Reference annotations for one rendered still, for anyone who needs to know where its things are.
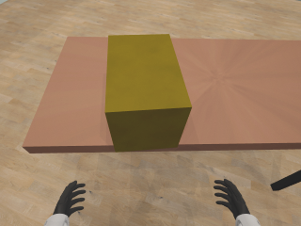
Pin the table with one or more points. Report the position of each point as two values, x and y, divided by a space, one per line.
245 96

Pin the robot right forearm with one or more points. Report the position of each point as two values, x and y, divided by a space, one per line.
246 220

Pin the robot left hand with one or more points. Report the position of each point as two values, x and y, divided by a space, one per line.
65 201

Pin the robot left forearm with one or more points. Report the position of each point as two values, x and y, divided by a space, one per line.
57 220

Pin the carton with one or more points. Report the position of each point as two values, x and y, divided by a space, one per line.
146 101

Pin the robot right hand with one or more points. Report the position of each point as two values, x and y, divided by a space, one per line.
236 203

